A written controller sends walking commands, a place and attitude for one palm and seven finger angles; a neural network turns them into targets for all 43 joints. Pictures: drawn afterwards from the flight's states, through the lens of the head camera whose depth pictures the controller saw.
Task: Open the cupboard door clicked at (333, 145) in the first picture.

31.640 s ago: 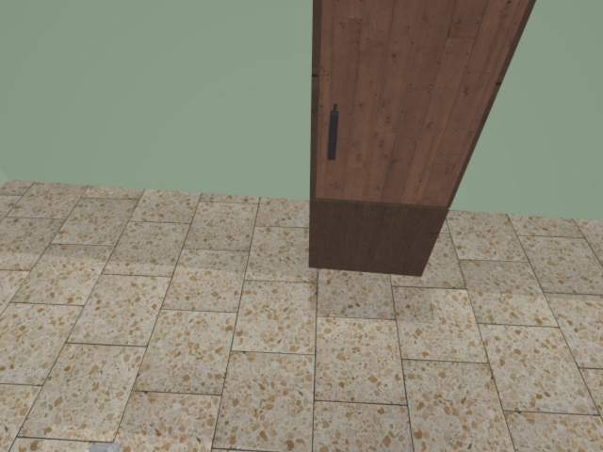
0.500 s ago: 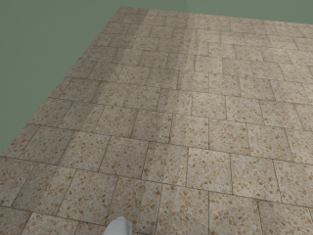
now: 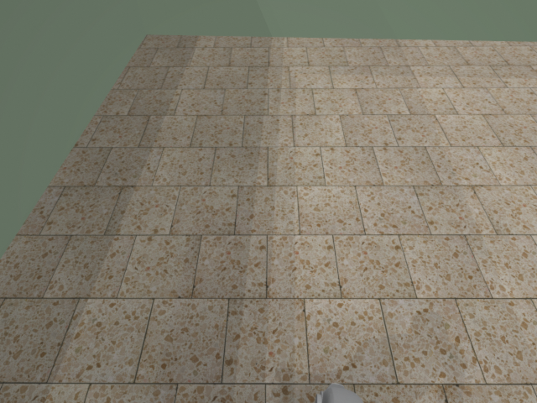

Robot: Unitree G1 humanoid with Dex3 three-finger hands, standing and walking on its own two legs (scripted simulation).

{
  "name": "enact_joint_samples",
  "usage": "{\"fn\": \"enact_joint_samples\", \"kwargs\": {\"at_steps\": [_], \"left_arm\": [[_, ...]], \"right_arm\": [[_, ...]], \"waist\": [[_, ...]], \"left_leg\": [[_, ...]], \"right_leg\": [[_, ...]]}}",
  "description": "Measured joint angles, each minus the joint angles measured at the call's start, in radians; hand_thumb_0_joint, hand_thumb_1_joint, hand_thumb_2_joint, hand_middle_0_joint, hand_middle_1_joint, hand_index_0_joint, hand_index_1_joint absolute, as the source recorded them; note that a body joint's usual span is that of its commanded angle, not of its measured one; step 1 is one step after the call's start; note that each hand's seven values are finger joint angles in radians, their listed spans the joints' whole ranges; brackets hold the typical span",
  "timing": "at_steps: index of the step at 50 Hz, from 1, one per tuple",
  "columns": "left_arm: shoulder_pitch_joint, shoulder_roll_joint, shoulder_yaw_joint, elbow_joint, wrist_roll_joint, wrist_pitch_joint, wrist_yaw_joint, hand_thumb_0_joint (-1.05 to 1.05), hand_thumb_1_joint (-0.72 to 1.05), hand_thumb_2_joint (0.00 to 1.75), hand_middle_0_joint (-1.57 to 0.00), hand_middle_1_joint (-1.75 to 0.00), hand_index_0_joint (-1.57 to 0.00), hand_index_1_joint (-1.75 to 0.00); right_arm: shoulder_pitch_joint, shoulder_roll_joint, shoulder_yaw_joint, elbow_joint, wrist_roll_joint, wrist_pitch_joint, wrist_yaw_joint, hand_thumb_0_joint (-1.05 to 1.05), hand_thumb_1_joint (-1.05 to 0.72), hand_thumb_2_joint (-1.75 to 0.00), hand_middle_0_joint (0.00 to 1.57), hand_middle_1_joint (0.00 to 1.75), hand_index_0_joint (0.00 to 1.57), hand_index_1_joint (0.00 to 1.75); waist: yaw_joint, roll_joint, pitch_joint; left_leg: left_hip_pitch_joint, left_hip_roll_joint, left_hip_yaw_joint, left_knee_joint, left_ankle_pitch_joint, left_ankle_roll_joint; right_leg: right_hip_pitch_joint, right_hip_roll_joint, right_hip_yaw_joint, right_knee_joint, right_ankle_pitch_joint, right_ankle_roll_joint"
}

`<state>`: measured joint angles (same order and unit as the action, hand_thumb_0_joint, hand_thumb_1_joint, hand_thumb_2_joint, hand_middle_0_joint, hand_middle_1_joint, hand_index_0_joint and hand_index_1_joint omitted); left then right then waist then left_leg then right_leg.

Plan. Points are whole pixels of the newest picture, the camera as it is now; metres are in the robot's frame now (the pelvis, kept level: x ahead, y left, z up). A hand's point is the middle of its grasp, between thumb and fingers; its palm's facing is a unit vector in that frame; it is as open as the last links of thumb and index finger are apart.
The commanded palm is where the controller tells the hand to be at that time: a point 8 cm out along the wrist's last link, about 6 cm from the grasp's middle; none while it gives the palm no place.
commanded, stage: walk to a spot facing it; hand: left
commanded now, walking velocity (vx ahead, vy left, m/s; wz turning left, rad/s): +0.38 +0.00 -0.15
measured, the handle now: out of the picture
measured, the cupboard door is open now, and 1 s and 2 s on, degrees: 43 43 43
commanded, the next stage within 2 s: turn to face it in 0.32 s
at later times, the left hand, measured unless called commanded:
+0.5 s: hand (217, 377) +0.19 +0.11 -0.19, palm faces +0.11 -0.98 -0.15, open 7.3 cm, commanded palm none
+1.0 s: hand (217, 256) +0.42 +0.14 -0.16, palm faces +0.32 -0.90 -0.30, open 7.4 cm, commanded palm none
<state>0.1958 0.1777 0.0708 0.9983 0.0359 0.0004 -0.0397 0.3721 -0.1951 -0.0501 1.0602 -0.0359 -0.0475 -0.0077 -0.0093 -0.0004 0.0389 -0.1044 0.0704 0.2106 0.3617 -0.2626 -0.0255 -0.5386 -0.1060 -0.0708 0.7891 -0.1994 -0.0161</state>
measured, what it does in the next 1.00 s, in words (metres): walks ahead, turning left: right foot, then left foot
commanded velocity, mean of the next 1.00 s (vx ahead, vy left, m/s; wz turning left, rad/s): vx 0.12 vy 0.00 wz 0.44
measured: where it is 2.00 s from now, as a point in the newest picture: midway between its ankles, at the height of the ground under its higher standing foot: (315, 330)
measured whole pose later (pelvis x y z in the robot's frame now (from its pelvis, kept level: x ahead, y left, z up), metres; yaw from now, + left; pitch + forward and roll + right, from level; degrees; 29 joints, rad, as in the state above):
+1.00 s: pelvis +0.37 -0.10 -0.01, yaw +20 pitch +3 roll +1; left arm 0.12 0.20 0.06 0.85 0.03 0.00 0.02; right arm 0.19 -0.23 -0.09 0.94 -0.02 0.06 0.01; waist -0.03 0.04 0.06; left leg -0.51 -0.04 -0.06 0.86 -0.44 -0.03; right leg -0.33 -0.05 -0.07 0.63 -0.34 -0.01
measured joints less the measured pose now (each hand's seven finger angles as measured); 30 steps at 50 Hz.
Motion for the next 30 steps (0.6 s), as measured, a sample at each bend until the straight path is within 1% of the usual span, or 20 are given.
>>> {"fn": "enact_joint_samples", "kwargs": {"at_steps": [2,4,5,6,7,8,9,10,11,13,15,18,22,25,26,27,28,29,30], "left_arm": [[-0.027,0.007,-0.001,-0.005,0.001,-0.003,-0.002,0.01,0.91,0.9,-0.2,-0.3,-0.19,-0.3],[-0.046,0.019,-0.003,-0.01,0.001,-0.015,-0.003,0.01,0.91,0.9,-0.2,-0.3,-0.19,-0.3],[-0.056,0.022,-0.003,-0.011,0.003,-0.029,-0.001,0.01,0.91,0.9,-0.2,-0.3,-0.19,-0.3],[-0.067,0.018,-0.002,-0.01,0.0,-0.042,0.004,0.01,0.91,0.9,-0.2,-0.3,-0.19,-0.3],[-0.071,0.014,-0.004,-0.01,-0.005,-0.054,0.01,0.01,0.91,0.9,-0.2,-0.3,-0.19,-0.3],[-0.069,0.01,-0.007,-0.01,-0.008,-0.061,0.017,0.01,0.91,0.9,-0.2,-0.3,-0.19,-0.3],[-0.06,0.004,-0.01,-0.007,-0.011,-0.064,0.025,0.0,0.91,0.9,-0.2,-0.3,-0.19,-0.3],[-0.048,-0.004,-0.013,-0.002,-0.013,-0.065,0.032,0.0,0.91,0.9,-0.2,-0.3,-0.19,-0.3],[-0.032,-0.011,-0.016,0.005,-0.013,-0.065,0.037,0.0,0.91,0.9,-0.2,-0.3,-0.19,-0.3],[-0.002,-0.01,-0.004,0.018,-0.018,-0.072,0.055,0.0,0.94,0.9,-0.2,-0.3,-0.2,-0.3],[0.027,-0.004,-0.008,0.037,-0.014,-0.078,0.056,-0.01,0.95,0.9,-0.2,-0.3,-0.2,-0.3],[0.066,-0.01,-0.021,0.068,-0.014,-0.081,0.053,-0.01,0.95,0.9,-0.2,-0.3,-0.2,-0.3],[0.113,-0.031,-0.039,0.106,-0.012,-0.08,0.053,0.0,0.93,0.9,-0.2,-0.3,-0.2,-0.3],[0.148,-0.041,-0.047,0.127,-0.01,-0.071,0.055,0.0,0.92,0.9,-0.2,-0.3,-0.2,-0.3],[0.16,-0.044,-0.048,0.131,-0.011,-0.065,0.055,0.0,0.92,0.9,-0.2,-0.3,-0.2,-0.3],[0.177,-0.05,-0.048,0.131,-0.013,-0.057,0.055,0.0,0.91,0.9,-0.2,-0.3,-0.2,-0.3],[0.187,-0.055,-0.048,0.128,-0.02,-0.046,0.052,0.01,0.91,0.9,-0.2,-0.3,-0.2,-0.3],[0.181,-0.049,-0.048,0.121,-0.024,-0.032,0.051,0.01,0.91,0.9,-0.2,-0.3,-0.2,-0.3],[0.164,-0.04,-0.045,0.111,-0.025,-0.018,0.053,0.01,0.91,0.9,-0.2,-0.3,-0.2,-0.3]], "right_arm": [[0.033,-0.002,0.001,0.02,-0.002,0.007,0.003,0.0,-0.93,-0.9,0.2,0.29,0.2,0.3],[0.07,0.0,0.004,0.037,0.0,0.014,0.007,0.0,-0.92,-0.9,0.2,0.29,0.2,0.3],[0.084,0.001,0.006,0.049,0.005,0.018,0.01,0.0,-0.92,-0.9,0.2,0.29,0.2,0.3],[0.08,0.0,0.006,0.062,0.011,0.028,0.012,0.0,-0.92,-0.9,0.2,0.29,0.2,0.3],[0.068,0.002,0.006,0.073,0.015,0.037,0.013,0.01,-0.92,-0.9,0.2,0.29,0.2,0.3],[0.054,0.004,0.004,0.08,0.017,0.043,0.013,0.01,-0.92,-0.9,0.2,0.29,0.2,0.3],[0.038,0.006,0.002,0.082,0.018,0.046,0.012,0.01,-0.92,-0.9,0.2,0.29,0.2,0.3],[0.021,0.008,-0.001,0.078,0.018,0.046,0.01,0.01,-0.91,-0.9,0.2,0.29,0.2,0.3],[0.003,0.011,-0.002,0.07,0.016,0.046,0.01,0.01,-0.91,-0.9,0.2,0.29,0.2,0.3],[-0.032,0.021,-0.004,0.045,0.013,0.044,0.01,0.01,-0.91,-0.9,0.2,0.29,0.19,0.29],[-0.069,0.031,-0.006,0.02,0.012,0.041,0.015,0.01,-0.91,-0.9,0.2,0.29,0.19,0.29],[-0.129,0.036,-0.009,-0.01,0.013,0.039,0.018,0.01,-0.92,-0.9,0.2,0.29,0.19,0.29],[-0.198,0.02,-0.009,-0.033,0.018,0.037,0.028,0.01,-0.94,-0.9,0.2,0.29,0.19,0.29],[-0.239,0.015,-0.001,-0.05,0.018,0.034,0.03,0.01,-0.93,-0.9,0.2,0.29,0.19,0.29],[-0.246,0.012,0.002,-0.058,0.016,0.029,0.029,0.01,-0.93,-0.9,0.2,0.29,0.19,0.29],[-0.248,0.004,0.006,-0.071,0.012,0.023,0.03,0.01,-0.93,-0.9,0.2,0.29,0.19,0.3],[-0.248,-0.005,0.006,-0.084,0.007,0.016,0.026,0.01,-0.92,-0.9,0.2,0.29,0.19,0.3],[-0.251,-0.004,0.007,-0.094,0.008,0.012,0.021,0.0,-0.92,-0.9,0.2,0.29,0.2,0.3],[-0.25,-0.002,0.009,-0.1,0.011,0.009,0.015,0.0,-0.92,-0.9,0.2,0.29,0.2,0.3]], "waist": [[-0.017,0.004,0.006],[-0.028,0.003,0.008],[-0.028,0.007,0.01],[-0.027,0.017,0.021],[-0.028,0.02,0.031],[-0.028,0.02,0.037],[-0.029,0.019,0.038],[-0.03,0.018,0.034],[-0.032,0.017,0.028],[-0.033,0.012,0.013],[-0.032,0.008,0.004],[-0.025,0.008,0.003],[-0.006,0.008,0.02],[0.008,-0.013,0.041],[0.009,-0.02,0.046],[0.011,-0.015,0.047],[0.011,-0.005,0.042],[0.006,-0.014,0.049],[0.009,-0.025,0.056]], "left_leg": [[0.027,0.014,0.01,0.016,-0.038,-0.022],[0.039,0.035,0.014,0.076,-0.101,-0.047],[0.016,0.054,0.012,0.159,-0.143,-0.04],[-0.031,0.067,-0.02,0.298,-0.2,-0.026],[-0.091,0.062,-0.063,0.456,-0.233,-0.015],[-0.154,0.051,-0.096,0.597,-0.23,-0.007],[-0.211,0.043,-0.115,0.697,-0.205,-0.002],[-0.261,0.042,-0.124,0.75,-0.172,-0.001],[-0.304,0.045,-0.126,0.766,-0.14,-0.003],[-0.374,0.05,-0.127,0.733,-0.083,-0.008],[-0.424,0.052,-0.125,0.668,-0.029,-0.011],[-0.462,0.048,-0.118,0.548,0.039,-0.007],[-0.455,0.026,-0.102,0.4,0.086,0.015],[-0.41,-0.01,-0.08,0.319,0.091,0.039],[-0.383,-0.026,-0.072,0.285,0.11,0.049],[-0.349,-0.032,-0.074,0.25,0.191,0.069],[-0.341,-0.032,-0.08,0.26,0.163,0.099],[-0.349,-0.043,-0.084,0.299,0.102,0.113],[-0.353,-0.054,-0.087,0.324,0.058,0.115]], "right_leg": [[0.041,0.008,-0.018,-0.092,0.006,-0.002],[0.112,0.026,-0.036,-0.183,-0.002,-0.014],[0.13,0.037,-0.038,-0.19,-0.033,-0.031],[0.131,0.049,-0.045,-0.155,-0.062,-0.041],[0.143,0.056,-0.051,-0.139,-0.082,-0.047],[0.166,0.062,-0.056,-0.147,-0.091,-0.049],[0.197,0.067,-0.061,-0.172,-0.088,-0.046],[0.23,0.073,-0.066,-0.208,-0.083,-0.046],[0.263,0.079,-0.071,-0.248,-0.078,-0.049],[0.325,0.091,-0.082,-0.326,-0.068,-0.052],[0.381,0.101,-0.092,-0.389,-0.065,-0.055],[0.455,0.113,-0.109,-0.443,-0.081,-0.05],[0.547,0.12,-0.139,-0.462,-0.139,-0.032],[0.597,0.104,-0.16,-0.424,-0.209,-0.011],[0.597,0.091,-0.166,-0.374,-0.244,-0.003],[0.575,0.081,-0.173,-0.28,-0.278,0.006],[0.512,0.07,-0.168,-0.121,-0.285,0.017],[0.435,0.06,-0.13,0.061,-0.308,0.023],[0.357,0.06,-0.081,0.222,-0.324,0.03]]}}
